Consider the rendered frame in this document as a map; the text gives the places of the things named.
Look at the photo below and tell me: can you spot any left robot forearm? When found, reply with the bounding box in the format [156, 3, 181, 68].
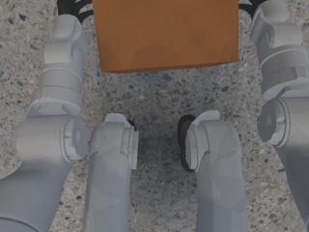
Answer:
[15, 14, 90, 155]

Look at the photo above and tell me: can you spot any left robot upper arm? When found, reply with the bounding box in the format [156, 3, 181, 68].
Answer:
[0, 114, 89, 232]

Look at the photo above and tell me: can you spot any robot left hand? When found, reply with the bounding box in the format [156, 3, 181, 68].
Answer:
[56, 0, 94, 24]

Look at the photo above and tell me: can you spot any carton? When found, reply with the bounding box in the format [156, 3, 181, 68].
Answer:
[92, 0, 239, 74]

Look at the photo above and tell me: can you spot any left robot foot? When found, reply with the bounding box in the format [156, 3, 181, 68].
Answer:
[127, 119, 136, 131]

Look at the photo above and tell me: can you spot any right robot forearm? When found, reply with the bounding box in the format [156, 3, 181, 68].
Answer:
[250, 0, 309, 102]

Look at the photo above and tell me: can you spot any right robot upper arm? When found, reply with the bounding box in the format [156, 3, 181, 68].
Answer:
[257, 97, 309, 232]

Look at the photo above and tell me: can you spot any robot left shin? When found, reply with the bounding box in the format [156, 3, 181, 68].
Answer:
[88, 113, 131, 160]

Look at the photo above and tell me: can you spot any robot right hand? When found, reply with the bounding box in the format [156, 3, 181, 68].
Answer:
[239, 0, 267, 19]

